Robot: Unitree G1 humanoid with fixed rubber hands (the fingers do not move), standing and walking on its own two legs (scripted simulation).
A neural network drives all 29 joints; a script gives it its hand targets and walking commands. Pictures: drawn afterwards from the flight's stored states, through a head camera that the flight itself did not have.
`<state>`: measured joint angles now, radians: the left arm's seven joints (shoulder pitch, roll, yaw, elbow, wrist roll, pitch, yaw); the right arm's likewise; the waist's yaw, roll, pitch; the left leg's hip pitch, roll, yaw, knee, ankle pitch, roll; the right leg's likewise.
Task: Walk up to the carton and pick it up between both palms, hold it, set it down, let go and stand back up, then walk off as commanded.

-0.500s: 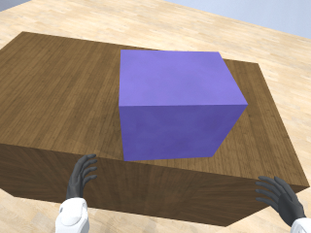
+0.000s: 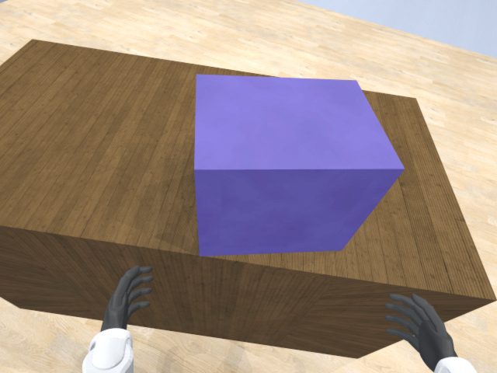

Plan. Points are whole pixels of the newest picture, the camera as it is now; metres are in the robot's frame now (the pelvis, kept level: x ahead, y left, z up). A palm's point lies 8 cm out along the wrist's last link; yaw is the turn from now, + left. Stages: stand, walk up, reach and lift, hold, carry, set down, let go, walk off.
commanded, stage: set down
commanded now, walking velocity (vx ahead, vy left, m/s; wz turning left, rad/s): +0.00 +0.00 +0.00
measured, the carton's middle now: (275, 170) +0.45 +0.00 +0.05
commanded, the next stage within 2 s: let go in 0.60 s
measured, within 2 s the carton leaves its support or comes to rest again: neither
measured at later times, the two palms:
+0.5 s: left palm (112, 337) +0.16 +0.22 -0.06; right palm (410, 359) +0.18 -0.25 -0.04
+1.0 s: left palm (102, 345) +0.15 +0.24 -0.08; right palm (386, 351) +0.19 -0.22 -0.07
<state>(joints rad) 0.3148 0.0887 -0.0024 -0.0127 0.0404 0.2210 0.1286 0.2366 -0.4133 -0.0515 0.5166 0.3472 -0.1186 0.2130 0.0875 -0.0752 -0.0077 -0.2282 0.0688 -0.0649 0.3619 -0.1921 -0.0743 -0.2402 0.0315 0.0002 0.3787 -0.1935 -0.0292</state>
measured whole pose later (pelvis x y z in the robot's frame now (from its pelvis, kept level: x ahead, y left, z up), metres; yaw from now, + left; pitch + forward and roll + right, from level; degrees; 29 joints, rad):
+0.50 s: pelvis +0.01 +0.00 +0.00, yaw +0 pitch +1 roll +0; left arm 0.31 0.14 0.02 0.19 0.04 0.16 0.04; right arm 0.27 -0.29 -0.03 0.56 0.22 -0.18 0.11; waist 0.09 -0.08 0.03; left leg -0.17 0.06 -0.06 0.36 -0.21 -0.07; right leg -0.18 0.02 0.00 0.38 -0.22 -0.02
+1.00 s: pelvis +0.02 +0.00 +0.00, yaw +0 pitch +2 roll +0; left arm 0.31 0.22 0.02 0.28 0.04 0.14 0.00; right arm 0.17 -0.19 -0.03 0.72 0.09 -0.23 0.00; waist 0.08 -0.07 0.06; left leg -0.17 0.06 -0.06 0.36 -0.22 -0.07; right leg -0.18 0.02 0.00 0.38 -0.23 -0.02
